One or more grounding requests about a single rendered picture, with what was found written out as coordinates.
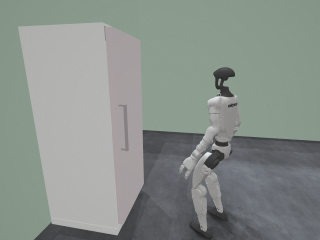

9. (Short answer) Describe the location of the robot left hand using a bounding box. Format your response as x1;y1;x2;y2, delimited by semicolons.
179;156;197;180

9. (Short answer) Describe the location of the robot left forearm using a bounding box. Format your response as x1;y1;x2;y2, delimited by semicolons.
190;127;216;161

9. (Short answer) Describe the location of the robot left thigh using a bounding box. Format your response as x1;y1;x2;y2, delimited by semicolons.
192;151;221;198

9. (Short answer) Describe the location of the handle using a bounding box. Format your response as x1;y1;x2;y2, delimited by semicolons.
118;104;129;151

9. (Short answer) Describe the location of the humanoid robot torso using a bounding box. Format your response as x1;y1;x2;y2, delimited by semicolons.
210;93;237;162

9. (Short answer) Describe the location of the robot left upper arm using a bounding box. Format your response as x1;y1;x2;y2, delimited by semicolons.
207;97;222;137

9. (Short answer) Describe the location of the robot right forearm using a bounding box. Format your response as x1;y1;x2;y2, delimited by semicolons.
227;125;240;143

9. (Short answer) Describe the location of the fridge door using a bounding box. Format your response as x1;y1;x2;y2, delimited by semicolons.
105;27;144;225

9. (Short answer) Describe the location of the robot right upper arm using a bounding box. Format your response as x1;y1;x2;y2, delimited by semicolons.
234;95;241;128

